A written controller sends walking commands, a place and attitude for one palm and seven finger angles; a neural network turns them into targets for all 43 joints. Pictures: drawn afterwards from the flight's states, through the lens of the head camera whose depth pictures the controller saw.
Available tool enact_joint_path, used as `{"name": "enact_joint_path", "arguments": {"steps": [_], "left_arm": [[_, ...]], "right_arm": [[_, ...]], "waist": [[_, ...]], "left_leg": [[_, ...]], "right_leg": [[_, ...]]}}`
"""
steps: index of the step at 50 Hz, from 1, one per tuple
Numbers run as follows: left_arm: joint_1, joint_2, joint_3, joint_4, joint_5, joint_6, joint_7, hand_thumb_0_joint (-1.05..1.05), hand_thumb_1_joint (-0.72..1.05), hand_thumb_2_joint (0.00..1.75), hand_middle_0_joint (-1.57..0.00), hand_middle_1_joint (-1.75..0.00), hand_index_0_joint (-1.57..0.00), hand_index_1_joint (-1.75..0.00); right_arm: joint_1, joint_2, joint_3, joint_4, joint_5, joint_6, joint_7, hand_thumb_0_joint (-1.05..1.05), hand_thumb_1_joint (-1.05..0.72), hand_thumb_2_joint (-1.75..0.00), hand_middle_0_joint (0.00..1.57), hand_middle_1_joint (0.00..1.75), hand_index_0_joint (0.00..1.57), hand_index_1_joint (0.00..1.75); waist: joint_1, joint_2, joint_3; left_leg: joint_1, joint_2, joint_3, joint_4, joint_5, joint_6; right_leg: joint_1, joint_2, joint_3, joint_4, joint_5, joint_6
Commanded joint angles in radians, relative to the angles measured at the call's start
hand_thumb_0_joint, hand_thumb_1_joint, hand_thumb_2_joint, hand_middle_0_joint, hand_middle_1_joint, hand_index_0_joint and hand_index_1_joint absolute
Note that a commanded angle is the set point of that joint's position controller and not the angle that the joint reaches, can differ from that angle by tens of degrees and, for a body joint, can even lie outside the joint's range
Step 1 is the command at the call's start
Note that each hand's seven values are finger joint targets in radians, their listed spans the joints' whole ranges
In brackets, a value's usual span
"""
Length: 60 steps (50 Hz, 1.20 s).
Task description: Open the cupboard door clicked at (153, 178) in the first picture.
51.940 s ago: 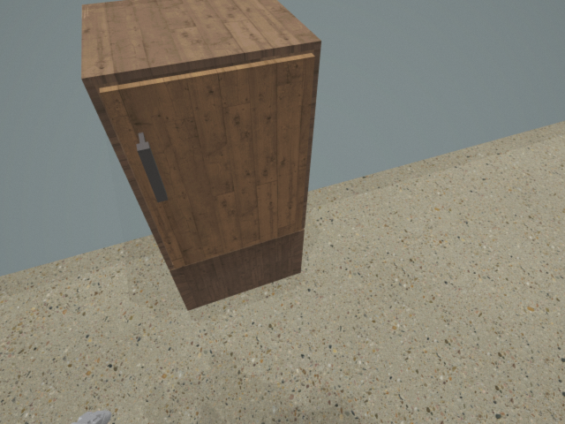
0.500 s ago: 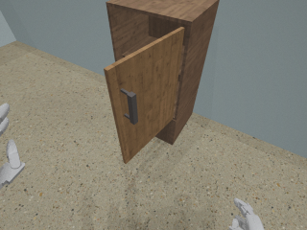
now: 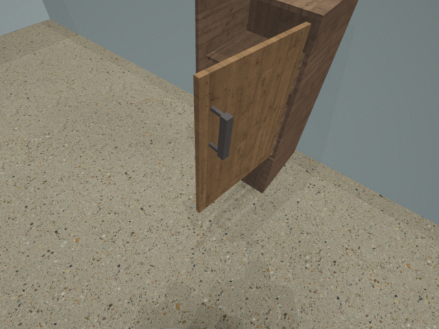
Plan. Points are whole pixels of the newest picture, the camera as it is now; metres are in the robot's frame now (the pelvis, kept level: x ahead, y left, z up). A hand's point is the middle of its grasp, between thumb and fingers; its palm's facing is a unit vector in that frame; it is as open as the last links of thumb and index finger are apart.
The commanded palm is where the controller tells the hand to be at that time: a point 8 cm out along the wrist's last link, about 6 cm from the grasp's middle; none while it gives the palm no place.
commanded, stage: let the arm hang, fingers relaxed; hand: left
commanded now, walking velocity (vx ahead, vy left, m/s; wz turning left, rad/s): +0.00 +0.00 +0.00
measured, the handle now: (219, 133) +0.57 +0.04 -0.02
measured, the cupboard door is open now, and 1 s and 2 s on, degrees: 81 81 81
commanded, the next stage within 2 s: look to check the result in 0.66 s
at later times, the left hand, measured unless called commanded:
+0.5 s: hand out of the picture -0.01 +0.16 -0.17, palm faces +0.03 -0.99 -0.17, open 7.4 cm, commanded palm none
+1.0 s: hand out of the picture -0.02 +0.14 -0.17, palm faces +0.03 -0.98 -0.17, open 7.4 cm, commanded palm none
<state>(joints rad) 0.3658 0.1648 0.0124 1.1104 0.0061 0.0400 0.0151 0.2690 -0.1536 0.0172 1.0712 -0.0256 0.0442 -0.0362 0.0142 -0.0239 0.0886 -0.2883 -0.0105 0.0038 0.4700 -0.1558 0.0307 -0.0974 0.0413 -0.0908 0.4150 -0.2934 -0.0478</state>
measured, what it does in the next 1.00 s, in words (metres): stands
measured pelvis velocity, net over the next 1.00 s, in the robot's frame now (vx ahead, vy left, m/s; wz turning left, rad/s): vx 0.02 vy -0.02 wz -0.03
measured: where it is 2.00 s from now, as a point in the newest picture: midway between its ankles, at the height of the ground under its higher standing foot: outside the picture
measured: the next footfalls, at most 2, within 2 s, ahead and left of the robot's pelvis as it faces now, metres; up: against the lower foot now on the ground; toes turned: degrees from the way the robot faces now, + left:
none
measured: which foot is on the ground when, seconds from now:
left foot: down 0.00-1.00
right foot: down 0.00-1.00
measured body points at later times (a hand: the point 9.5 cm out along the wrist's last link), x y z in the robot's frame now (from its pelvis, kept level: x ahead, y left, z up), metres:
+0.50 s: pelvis +0.00 +0.01 +0.00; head +0.00 +0.00 +0.45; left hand -0.01 +0.21 -0.16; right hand -0.03 -0.19 -0.17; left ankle +0.06 +0.10 -0.74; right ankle -0.04 -0.09 -0.74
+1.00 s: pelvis +0.02 -0.02 +0.00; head +0.03 -0.03 +0.45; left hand -0.02 +0.19 -0.16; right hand -0.02 -0.22 -0.17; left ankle +0.06 +0.10 -0.74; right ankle -0.04 -0.09 -0.74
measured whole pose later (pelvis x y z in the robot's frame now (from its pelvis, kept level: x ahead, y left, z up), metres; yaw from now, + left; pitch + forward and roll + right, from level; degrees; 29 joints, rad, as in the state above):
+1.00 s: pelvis +0.02 -0.02 +0.00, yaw -2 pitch -2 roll +0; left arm 0.35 0.09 0.01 1.16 0.00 -0.01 0.04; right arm 0.30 -0.11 0.00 1.16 -0.02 0.01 -0.05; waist -0.01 0.02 0.05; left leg -0.23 0.00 0.03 0.43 -0.17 0.01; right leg -0.06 0.04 -0.06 0.41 -0.32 -0.06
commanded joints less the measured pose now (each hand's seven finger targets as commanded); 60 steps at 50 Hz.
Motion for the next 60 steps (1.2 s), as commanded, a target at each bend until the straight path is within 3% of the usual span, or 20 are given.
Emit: {"name": "enact_joint_path", "arguments": {"steps": [1,6,17,27,43,55,60], "left_arm": [[0.035,0.080,0.010,0.001,-0.001,-0.039,0.010,0.00,0.90,0.90,-0.20,-0.30,-0.20,-0.30],[0.077,0.055,0.004,0.044,0.000,-0.039,0.017,0.00,0.90,0.90,-0.20,-0.30,-0.20,-0.30],[0.100,0.030,0.006,0.048,0.003,-0.039,0.028,0.00,0.90,0.90,-0.20,-0.30,-0.20,-0.30],[0.060,0.024,0.012,0.025,0.000,-0.047,0.031,0.00,0.90,0.90,-0.20,-0.30,-0.20,-0.30],[0.070,0.021,0.006,0.036,-0.005,-0.056,0.036,0.00,0.90,0.90,-0.20,-0.30,-0.20,-0.30],[0.084,0.020,0.005,0.038,-0.005,-0.057,0.040,0.00,0.90,0.90,-0.20,-0.30,-0.20,-0.30],[0.079,0.018,0.004,0.037,-0.005,-0.056,0.039,0.00,0.90,0.90,-0.20,-0.30,-0.20,-0.30]], "right_arm": [[0.044,-0.119,-0.034,-0.022,0.006,-0.031,-0.013,0.00,-0.90,-0.90,0.20,0.30,0.20,0.30],[0.082,-0.097,-0.035,0.015,0.005,-0.029,-0.013,0.00,-0.90,-0.90,0.20,0.30,0.20,0.30],[0.115,-0.049,-0.033,0.047,0.000,-0.030,-0.008,0.00,-0.90,-0.90,0.20,0.30,0.20,0.30],[0.123,-0.027,-0.031,0.054,0.000,-0.039,-0.008,0.00,-0.90,-0.90,0.20,0.30,0.20,0.30],[0.115,-0.032,-0.027,0.063,0.007,-0.040,-0.014,0.00,-0.90,-0.90,0.20,0.30,0.20,0.30],[0.105,-0.030,-0.025,0.070,0.008,-0.039,-0.016,0.00,-0.90,-0.90,0.20,0.30,0.20,0.30],[0.101,-0.032,-0.025,0.070,0.006,-0.036,-0.017,0.00,-0.90,-0.90,0.20,0.30,0.20,0.30]], "waist": [[-0.021,0.097,-0.056],[-0.020,0.027,-0.014],[-0.014,0.021,0.052],[-0.019,0.046,0.034],[-0.020,0.025,0.010],[-0.019,0.015,0.025],[-0.020,0.023,0.038]], "left_leg": [[0.079,0.118,-0.145,-0.157,-0.103,0.030],[0.063,0.113,-0.144,-0.172,-0.135,0.030],[0.020,0.101,-0.127,-0.184,-0.156,0.028],[0.050,0.093,-0.097,-0.148,-0.053,0.021],[0.119,0.099,-0.068,-0.091,0.100,0.017],[0.122,0.097,-0.053,-0.078,0.125,0.013],[0.123,0.097,-0.053,-0.078,0.115,0.010]], "right_leg": [[-0.071,-0.117,0.115,-0.104,0.016,-0.018],[-0.104,-0.116,0.113,-0.099,-0.020,-0.015],[-0.159,-0.117,0.123,-0.085,-0.058,-0.011],[-0.147,-0.127,0.135,-0.089,0.002,-0.014],[-0.107,-0.136,0.141,-0.115,0.122,-0.011],[-0.084,-0.141,0.141,-0.120,0.213,0.003],[-0.090,-0.139,0.143,-0.125,0.196,0.000]]}}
